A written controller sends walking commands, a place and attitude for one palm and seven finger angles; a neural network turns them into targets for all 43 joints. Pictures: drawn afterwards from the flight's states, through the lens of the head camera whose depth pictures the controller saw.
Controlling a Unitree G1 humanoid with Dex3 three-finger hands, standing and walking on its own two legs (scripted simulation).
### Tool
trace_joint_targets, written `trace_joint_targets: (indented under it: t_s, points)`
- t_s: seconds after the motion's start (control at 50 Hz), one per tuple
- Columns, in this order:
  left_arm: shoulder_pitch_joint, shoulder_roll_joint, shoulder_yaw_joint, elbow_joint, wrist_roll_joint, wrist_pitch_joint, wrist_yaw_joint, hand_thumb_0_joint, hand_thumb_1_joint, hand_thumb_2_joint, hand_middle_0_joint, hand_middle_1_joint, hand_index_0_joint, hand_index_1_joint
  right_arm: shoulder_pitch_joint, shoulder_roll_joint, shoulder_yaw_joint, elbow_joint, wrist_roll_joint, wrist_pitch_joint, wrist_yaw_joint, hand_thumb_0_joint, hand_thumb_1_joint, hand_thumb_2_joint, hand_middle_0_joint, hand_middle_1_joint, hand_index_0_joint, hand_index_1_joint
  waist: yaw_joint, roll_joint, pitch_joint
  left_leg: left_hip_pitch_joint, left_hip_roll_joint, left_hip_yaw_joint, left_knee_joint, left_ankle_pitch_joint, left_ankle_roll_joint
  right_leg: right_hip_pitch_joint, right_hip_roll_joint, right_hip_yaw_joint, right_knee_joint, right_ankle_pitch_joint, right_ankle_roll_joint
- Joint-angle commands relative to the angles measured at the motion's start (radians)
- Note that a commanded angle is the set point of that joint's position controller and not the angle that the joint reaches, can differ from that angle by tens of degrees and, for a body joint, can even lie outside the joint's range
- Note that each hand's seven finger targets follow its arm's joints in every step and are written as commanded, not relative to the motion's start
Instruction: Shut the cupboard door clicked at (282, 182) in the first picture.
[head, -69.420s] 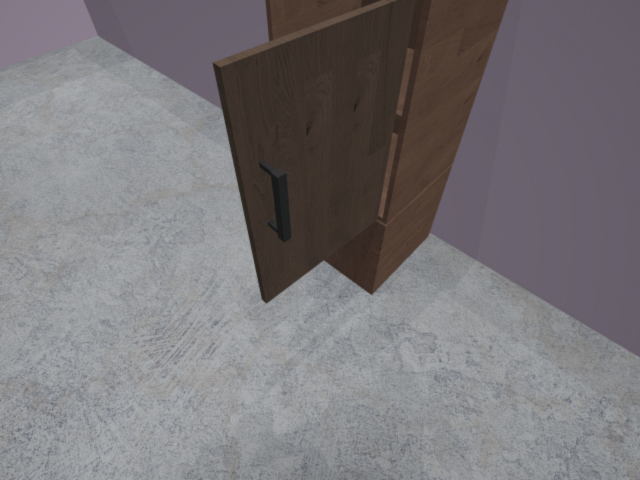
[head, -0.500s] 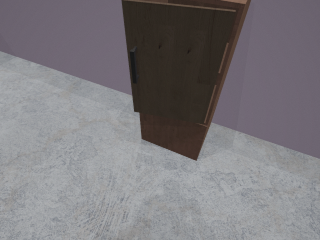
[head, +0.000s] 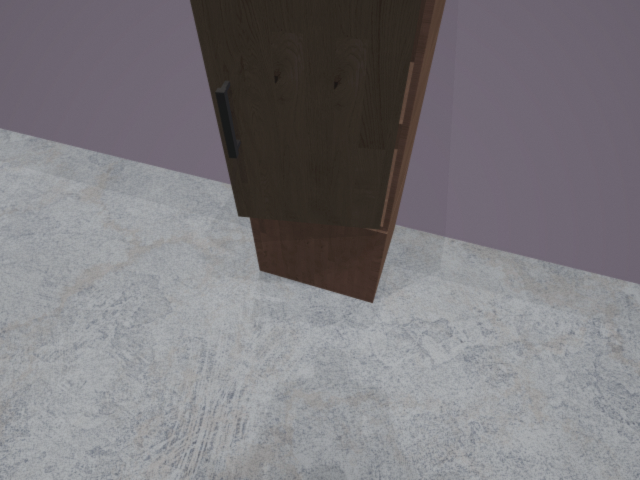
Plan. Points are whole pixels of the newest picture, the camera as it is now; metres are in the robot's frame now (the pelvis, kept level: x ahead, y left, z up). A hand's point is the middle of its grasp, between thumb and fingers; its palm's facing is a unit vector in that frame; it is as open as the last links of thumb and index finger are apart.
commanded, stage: take the last steps up to it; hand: left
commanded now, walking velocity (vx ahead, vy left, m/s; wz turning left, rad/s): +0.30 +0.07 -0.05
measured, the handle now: (230, 120) +0.82 +0.24 -0.01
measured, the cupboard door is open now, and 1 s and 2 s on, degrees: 12 12 12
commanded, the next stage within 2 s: come to a stop and stand still in 0.94 s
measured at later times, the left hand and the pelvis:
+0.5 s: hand (190, 468) +0.17 +0.20 -0.16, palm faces -0.02 -0.98 -0.21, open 7.3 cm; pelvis +0.11 +0.02 +0.00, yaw -3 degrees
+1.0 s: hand (226, 427) +0.23 +0.16 -0.17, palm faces +0.11 -0.98 -0.13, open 7.3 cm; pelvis +0.28 +0.01 +0.00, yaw +1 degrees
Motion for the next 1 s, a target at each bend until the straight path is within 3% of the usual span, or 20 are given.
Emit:
trace_joint_targets:
  t_s: [0.0,0.08,0.12,0.16,0.18,0.2,0.22,0.26,0.28,0.38,0.46,0.54,0.56,0.58,0.6,0.66,0.74,0.92,0.96,0.98]
  points:
    - [0.108,0.122,0.027,-0.017,0.006,-0.025,0.002,0.0,0.9,0.9,-0.2,-0.3,-0.2,-0.3,0.035,-0.098,-0.019,-0.045,-0.005,-0.019,0.006,0.0,-0.9,-0.9,0.2,0.3,0.2,0.3,0.027,-0.074,0.049,0.014,0.025,-0.067,-0.043,-0.226,0.011,-0.156,-0.143,0.169,-0.21,-0.226,-0.073]
    - [0.117,0.148,0.037,-0.016,0.005,-0.036,0.003,0.0,0.9,0.9,-0.2,-0.3,-0.2,-0.3,0.03,-0.067,-0.016,-0.06,-0.008,-0.03,0.021,0.0,-0.9,-0.9,0.2,0.3,0.2,0.3,0.029,-0.155,0.158,-0.11,-0.008,-0.006,0.118,-0.168,-0.006,-0.139,-0.246,0.281,-0.279,-0.227,-0.144]
    - [0.113,0.146,0.041,-0.022,0.004,-0.045,0.002,0.0,0.9,0.9,-0.2,-0.3,-0.2,-0.3,0.059,-0.066,-0.016,-0.059,-0.006,-0.041,0.021,0.0,-0.9,-0.9,0.2,0.3,0.2,0.3,0.013,-0.137,0.161,-0.084,-0.003,-0.003,0.089,-0.145,-0.004,-0.127,-0.239,0.239,-0.219,-0.072,-0.145]
    - [0.092,0.125,0.041,-0.031,0.004,-0.046,-0.001,0.0,0.9,0.9,-0.2,-0.3,-0.2,-0.3,0.158,-0.076,-0.017,-0.027,-0.003,-0.055,0.017,0.0,-0.9,-0.9,0.2,0.3,0.2,0.3,-0.027,-0.054,0.125,0.094,0.003,-0.02,-0.014,-0.093,0.015,-0.209,-0.16,0.125,-0.084,0.025,-0.105]
    - [0.076,0.098,0.036,-0.042,0.003,-0.047,-0.004,0.0,0.9,0.9,-0.2,-0.3,-0.2,-0.3,0.25,-0.11,-0.025,0.005,-0.009,-0.063,0.011,0.0,-0.9,-0.9,0.2,0.3,0.2,0.3,-0.058,0.075,0.121,0.218,0.079,-0.143,-0.104,-0.062,0.058,-0.317,-0.081,0.036,0.098,0.072,-0.073]
    - [0.059,0.062,0.029,-0.062,0.002,-0.051,-0.006,0.0,0.9,0.9,-0.2,-0.3,-0.2,-0.3,0.363,-0.172,-0.039,0.036,-0.021,-0.068,0.004,0.0,-0.9,-0.9,0.2,0.3,0.2,0.3,-0.083,0.267,0.072,0.33,0.251,-0.387,-0.233,-0.083,0.134,-0.452,0.002,-0.095,0.36,-0.072,-0.036]
    - [-0.018,0.072,0.024,-0.095,0.006,-0.054,-0.004,0.0,0.9,0.9,-0.2,-0.3,-0.2,-0.3,0.424,-0.163,-0.033,0.049,-0.02,-0.07,-0.004,0.0,-0.9,-0.9,0.2,0.3,0.2,0.3,-0.103,0.264,0.091,0.334,0.333,-0.493,-0.307,-0.021,0.175,-0.544,-0.018,-0.075,0.561,-0.177,-0.034]
    - [-0.044,0.082,0.029,-0.102,0.006,-0.062,-0.013,0.0,0.9,0.9,-0.2,-0.3,-0.2,-0.3,0.353,-0.105,-0.015,0.024,-0.008,-0.079,-0.006,0.0,-0.9,-0.9,0.2,0.3,0.2,0.3,-0.059,0.057,0.103,0.252,0.345,-0.43,-0.31,0.057,0.223,-0.566,-0.109,-0.032,0.655,-0.102,-0.034]
    - [-0.049,0.059,0.029,-0.103,0.006,-0.062,-0.02,0.0,0.9,0.9,-0.2,-0.3,-0.2,-0.3,0.311,-0.108,-0.015,0.01,-0.009,-0.084,-0.005,0.0,-0.9,-0.9,0.2,0.3,0.2,0.3,-0.043,0.027,0.094,0.22,0.324,-0.37,-0.317,0.079,0.217,-0.542,-0.126,-0.034,0.631,-0.079,-0.025]
    - [-0.045,0.019,0.023,-0.119,0.005,-0.045,-0.036,0.0,0.9,0.9,-0.2,-0.3,-0.2,-0.3,0.239,-0.098,-0.011,0.012,-0.003,-0.094,-0.006,0.0,-0.9,-0.9,0.2,0.3,0.2,0.3,0.005,0.089,0.062,0.162,0.222,-0.158,-0.33,0.127,0.188,-0.433,-0.134,-0.093,0.415,0.058,-0.001]
    - [-0.084,0.025,0.031,-0.144,0.005,-0.048,-0.039,0.0,0.9,0.9,-0.2,-0.3,-0.2,-0.3,0.237,-0.096,-0.014,0.024,-0.006,-0.084,0.004,0.0,-0.9,-0.9,0.2,0.3,0.2,0.3,0.006,0.091,0.099,0.088,0.205,-0.117,-0.32,0.013,0.178,-0.323,-0.105,-0.152,0.244,0.086,0.0]
    - [0.06,0.063,0.053,-0.104,0.01,-0.054,-0.036,0.0,0.9,0.9,-0.2,-0.3,-0.2,-0.3,0.19,-0.097,-0.018,0.018,0.001,-0.075,0.009,0.0,-0.9,-0.9,0.2,0.3,0.2,0.3,0.091,-0.004,0.081,-0.054,0.144,-0.058,-0.136,-0.032,0.134,-0.037,-0.063,-0.174,0.104,0.155,-0.013]
    - [0.185,0.128,0.068,-0.075,0.015,-0.067,-0.029,0.0,0.9,0.9,-0.2,-0.3,-0.2,-0.3,0.182,-0.081,-0.017,0.003,0.011,-0.076,0.017,0.0,-0.9,-0.9,0.2,0.3,0.2,0.3,0.143,-0.119,0.016,-0.142,0.058,0.013,0.097,-0.039,0.097,0.124,-0.138,-0.037,0.004,0.02,-0.051]
    - [0.3,0.229,0.092,-0.051,0.017,-0.079,-0.017,0.0,0.9,0.9,-0.2,-0.3,-0.2,-0.3,0.217,-0.027,-0.011,-0.029,0.017,-0.08,0.025,0.0,-0.9,-0.9,0.2,0.3,0.2,0.3,0.16,-0.347,-0.066,-0.32,-0.071,0.082,0.427,-0.288,0.045,0.246,-0.401,0.369,-0.186,-0.165,-0.159]
    - [0.303,0.243,0.093,-0.048,0.001,-0.076,-0.007,0.0,0.9,0.9,-0.2,-0.3,-0.2,-0.3,0.164,-0.04,-0.017,-0.053,0.009,-0.073,0.027,0.0,-0.9,-0.9,0.2,0.3,0.2,0.3,0.146,-0.299,-0.057,-0.357,-0.049,-0.029,0.666,-0.394,0.054,0.176,-0.491,0.523,-0.323,-0.248,-0.192]
    - [0.078,0.118,0.06,-0.101,0.006,-0.081,0.01,0.0,0.9,0.9,-0.2,-0.3,-0.2,-0.3,0.106,-0.017,-0.023,-0.053,0.001,-0.065,0.03,0.0,-0.9,-0.9,0.2,0.3,0.2,0.3,0.043,-0.124,0.059,-0.343,0.063,-0.133,0.709,-0.171,0.044,-0.099,-0.431,0.299,-0.308,-0.122,-0.171]
    - [0.064,0.076,0.048,-0.097,0.013,-0.106,0.004,0.0,0.9,0.9,-0.2,-0.3,-0.2,-0.3,0.124,0.025,-0.013,-0.054,-0.003,-0.043,0.04,0.0,-0.9,-0.9,0.2,0.3,0.2,0.3,-0.004,-0.072,0.013,-0.231,0.065,-0.076,0.496,-0.087,0.006,-0.144,-0.345,0.03,-0.3,0.277,-0.145]
    - [0.112,0.126,0.048,-0.044,0.01,-0.105,-0.002,0.0,0.9,0.9,-0.2,-0.3,-0.2,-0.3,-0.05,-0.025,-0.011,-0.146,0.004,-0.061,0.056,0.0,-0.9,-0.9,0.2,0.3,0.2,0.3,0.027,-0.108,0.006,-0.135,0.014,-0.021,0.109,0.008,0.003,-0.019,-0.324,-0.038,-0.205,0.466,-0.114]
    - [0.101,0.122,0.047,-0.043,0.009,-0.095,0.001,0.0,0.9,0.9,-0.2,-0.3,-0.2,-0.3,0.034,-0.066,-0.018,-0.116,0.0,-0.073,0.051,0.0,-0.9,-0.9,0.2,0.3,0.2,0.3,-0.015,-0.063,-0.023,0.074,-0.004,-0.006,-0.022,0.086,0.006,-0.096,-0.28,-0.087,-0.067,0.464,-0.079]
    - [0.11,0.101,0.041,-0.045,0.005,-0.09,0.0,0.0,0.9,0.9,-0.2,-0.3,-0.2,-0.3,0.119,-0.114,-0.025,-0.09,-0.005,-0.08,0.042,0.0,-0.9,-0.9,0.2,0.3,0.2,0.3,-0.041,0.038,-0.081,0.234,0.037,-0.06,-0.056,0.195,0.032,-0.174,-0.217,-0.132,0.076,0.37,-0.047]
